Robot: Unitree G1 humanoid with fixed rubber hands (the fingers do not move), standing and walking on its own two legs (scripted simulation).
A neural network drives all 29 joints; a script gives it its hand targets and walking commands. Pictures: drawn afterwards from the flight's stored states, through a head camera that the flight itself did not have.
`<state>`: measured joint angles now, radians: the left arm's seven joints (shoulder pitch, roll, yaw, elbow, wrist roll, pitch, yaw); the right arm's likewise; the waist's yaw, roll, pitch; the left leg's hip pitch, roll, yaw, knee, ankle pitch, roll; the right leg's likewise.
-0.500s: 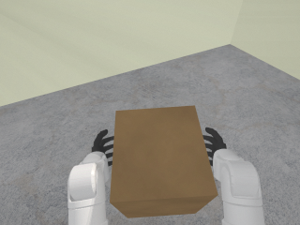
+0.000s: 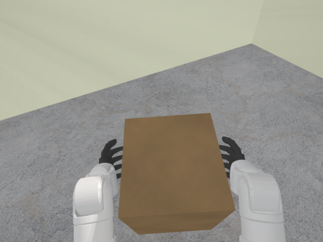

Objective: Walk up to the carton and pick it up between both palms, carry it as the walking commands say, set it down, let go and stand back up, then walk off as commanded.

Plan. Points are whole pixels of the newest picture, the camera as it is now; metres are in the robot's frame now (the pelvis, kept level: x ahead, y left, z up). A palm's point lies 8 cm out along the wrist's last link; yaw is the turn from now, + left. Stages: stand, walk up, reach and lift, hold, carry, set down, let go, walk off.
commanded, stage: carry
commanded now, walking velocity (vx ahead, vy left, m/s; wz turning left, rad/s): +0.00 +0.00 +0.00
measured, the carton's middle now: (171, 178) +0.29 +0.00 +0.02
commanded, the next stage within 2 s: none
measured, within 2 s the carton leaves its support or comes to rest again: neither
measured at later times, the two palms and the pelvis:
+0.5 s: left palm (107, 164) +0.31 +0.15 +0.07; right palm (227, 161) +0.30 -0.14 +0.07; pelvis +0.03 +0.01 -0.01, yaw +0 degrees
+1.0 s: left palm (105, 172) +0.28 +0.14 +0.10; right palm (238, 168) +0.27 -0.15 +0.09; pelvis +0.00 +0.00 -0.01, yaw +0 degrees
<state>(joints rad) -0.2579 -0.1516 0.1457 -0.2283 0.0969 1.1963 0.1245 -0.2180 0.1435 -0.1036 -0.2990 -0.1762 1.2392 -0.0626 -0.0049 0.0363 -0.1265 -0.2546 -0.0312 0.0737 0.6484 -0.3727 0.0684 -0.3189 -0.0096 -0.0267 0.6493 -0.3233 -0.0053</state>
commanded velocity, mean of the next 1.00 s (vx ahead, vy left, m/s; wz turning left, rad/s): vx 0.00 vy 0.00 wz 0.00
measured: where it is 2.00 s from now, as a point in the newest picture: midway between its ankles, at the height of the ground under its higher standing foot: outside the picture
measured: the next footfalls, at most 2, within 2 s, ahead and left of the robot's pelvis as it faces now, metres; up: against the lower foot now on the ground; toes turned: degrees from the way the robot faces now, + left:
left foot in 0.24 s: +0.02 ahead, +0.08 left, -0.01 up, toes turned +4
right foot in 0.40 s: +0.05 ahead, -0.12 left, -0.01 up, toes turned -1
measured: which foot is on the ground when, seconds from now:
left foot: down 0.00-0.14, up 0.16-0.22, down 0.24-1.00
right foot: down 0.00-0.26, up 0.28-0.38, down 0.40-1.00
